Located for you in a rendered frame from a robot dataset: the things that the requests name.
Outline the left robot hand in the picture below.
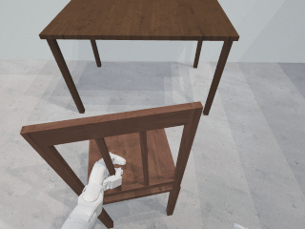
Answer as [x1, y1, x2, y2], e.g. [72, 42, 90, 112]
[88, 152, 126, 191]

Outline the table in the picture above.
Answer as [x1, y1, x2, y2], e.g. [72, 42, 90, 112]
[39, 0, 240, 115]

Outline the left robot forearm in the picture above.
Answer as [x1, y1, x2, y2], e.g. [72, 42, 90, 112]
[61, 183, 104, 229]

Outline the chair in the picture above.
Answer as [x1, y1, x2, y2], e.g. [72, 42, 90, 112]
[20, 101, 204, 229]

